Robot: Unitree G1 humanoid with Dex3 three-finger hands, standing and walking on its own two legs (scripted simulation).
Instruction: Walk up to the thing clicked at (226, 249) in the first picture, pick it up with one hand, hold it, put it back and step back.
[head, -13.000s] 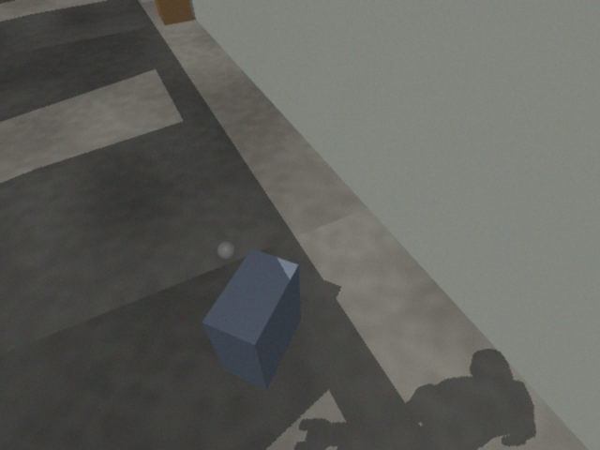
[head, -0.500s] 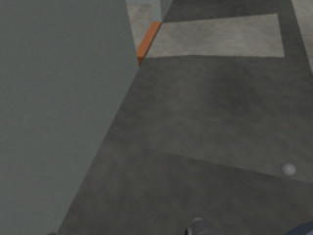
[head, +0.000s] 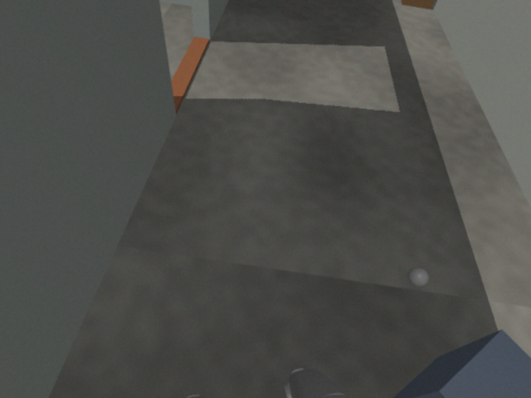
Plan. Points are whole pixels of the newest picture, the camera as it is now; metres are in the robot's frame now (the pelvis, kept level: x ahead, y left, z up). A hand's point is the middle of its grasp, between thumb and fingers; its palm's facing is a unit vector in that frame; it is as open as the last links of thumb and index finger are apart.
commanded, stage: walk up
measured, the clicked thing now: (418, 276) +0.61 -0.71 -0.71
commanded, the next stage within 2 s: stand in 1.04 s
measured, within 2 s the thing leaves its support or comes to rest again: neither
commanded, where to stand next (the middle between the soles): +0.09 -0.03 m, yaw -3 degrees
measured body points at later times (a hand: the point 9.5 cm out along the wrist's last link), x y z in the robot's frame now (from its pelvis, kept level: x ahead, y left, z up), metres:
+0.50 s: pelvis +0.00 -0.02 +0.00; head +0.01 -0.02 +0.45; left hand +0.12 +0.28 -0.11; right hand +0.02 -0.33 -0.12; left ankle +0.04 +0.11 -0.72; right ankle -0.01 -0.15 -0.71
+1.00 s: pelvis +0.01 -0.03 +0.02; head +0.01 -0.03 +0.47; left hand +0.14 +0.25 -0.10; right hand +0.05 -0.35 -0.10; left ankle +0.04 +0.11 -0.72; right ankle -0.01 -0.15 -0.72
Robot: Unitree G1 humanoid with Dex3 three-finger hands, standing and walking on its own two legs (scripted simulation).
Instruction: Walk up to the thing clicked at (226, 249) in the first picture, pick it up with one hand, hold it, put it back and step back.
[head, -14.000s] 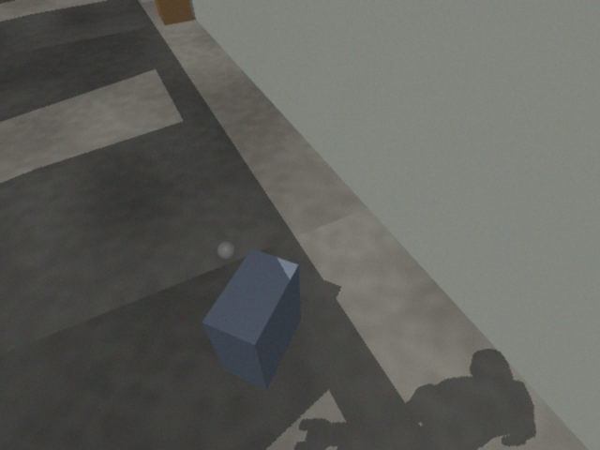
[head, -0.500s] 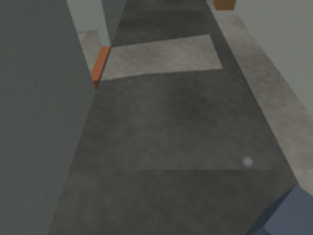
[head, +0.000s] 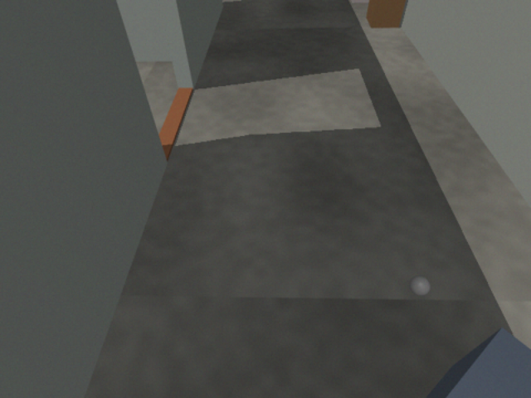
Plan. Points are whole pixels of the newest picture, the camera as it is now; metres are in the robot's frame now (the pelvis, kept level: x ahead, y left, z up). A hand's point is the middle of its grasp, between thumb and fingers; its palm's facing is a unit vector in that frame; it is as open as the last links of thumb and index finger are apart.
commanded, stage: walk up
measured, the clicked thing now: (419, 285) +0.67 -0.61 -0.74
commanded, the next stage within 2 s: stand in 0.04 s
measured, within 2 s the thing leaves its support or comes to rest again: neither
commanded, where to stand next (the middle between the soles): +0.08 +0.01 m, yaw +2 degrees
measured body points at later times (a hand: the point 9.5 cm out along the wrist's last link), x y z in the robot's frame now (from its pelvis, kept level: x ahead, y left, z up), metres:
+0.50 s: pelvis -0.01 +0.01 +0.01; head +0.00 +0.01 +0.46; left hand +0.07 +0.31 -0.12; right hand +0.07 -0.29 -0.13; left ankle +0.02 +0.14 -0.74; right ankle +0.00 -0.12 -0.74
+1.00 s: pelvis +0.01 +0.01 +0.01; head +0.02 +0.01 +0.46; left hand +0.09 +0.31 -0.12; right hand +0.09 -0.29 -0.13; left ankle +0.02 +0.14 -0.74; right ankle +0.00 -0.12 -0.74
